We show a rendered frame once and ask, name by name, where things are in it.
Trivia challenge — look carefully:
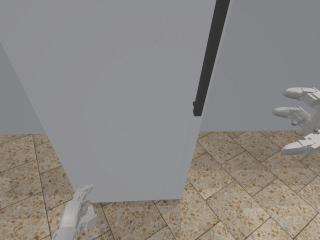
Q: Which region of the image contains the robot left hand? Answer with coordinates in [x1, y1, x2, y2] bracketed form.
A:
[59, 184, 97, 235]

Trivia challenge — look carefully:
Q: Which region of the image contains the robot right hand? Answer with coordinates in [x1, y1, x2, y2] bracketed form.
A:
[272, 87, 320, 157]

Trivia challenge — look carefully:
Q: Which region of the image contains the fridge door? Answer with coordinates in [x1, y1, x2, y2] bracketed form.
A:
[0, 0, 233, 203]

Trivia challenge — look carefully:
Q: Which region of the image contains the robot left forearm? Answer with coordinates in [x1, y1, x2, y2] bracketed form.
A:
[51, 226, 78, 240]

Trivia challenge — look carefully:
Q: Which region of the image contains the handle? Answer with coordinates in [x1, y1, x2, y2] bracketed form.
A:
[193, 0, 230, 116]

